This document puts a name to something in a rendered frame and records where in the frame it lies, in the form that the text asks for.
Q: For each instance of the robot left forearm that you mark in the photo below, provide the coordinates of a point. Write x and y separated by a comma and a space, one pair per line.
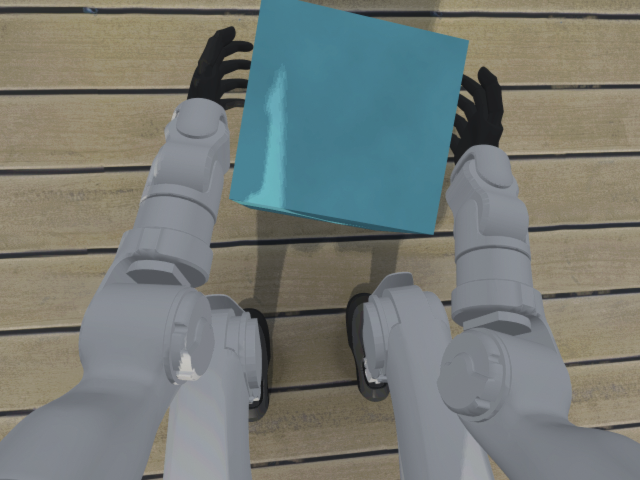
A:
170, 240

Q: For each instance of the carton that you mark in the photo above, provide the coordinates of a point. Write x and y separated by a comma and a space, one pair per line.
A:
347, 119

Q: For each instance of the left robot upper arm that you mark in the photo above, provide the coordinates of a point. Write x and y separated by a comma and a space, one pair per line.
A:
139, 344

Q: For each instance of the right robot foot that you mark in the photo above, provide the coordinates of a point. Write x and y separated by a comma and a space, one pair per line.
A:
373, 391

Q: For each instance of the left robot hand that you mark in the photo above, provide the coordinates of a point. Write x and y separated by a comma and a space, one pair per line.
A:
206, 81

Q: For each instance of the right robot upper arm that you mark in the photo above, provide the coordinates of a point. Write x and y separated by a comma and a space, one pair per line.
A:
513, 396

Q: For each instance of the robot right forearm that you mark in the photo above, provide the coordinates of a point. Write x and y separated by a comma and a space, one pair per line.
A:
494, 286

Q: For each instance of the robot left thigh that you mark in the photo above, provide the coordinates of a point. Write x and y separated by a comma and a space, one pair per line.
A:
208, 429

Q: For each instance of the right robot hand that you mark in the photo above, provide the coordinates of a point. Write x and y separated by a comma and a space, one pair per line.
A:
484, 117

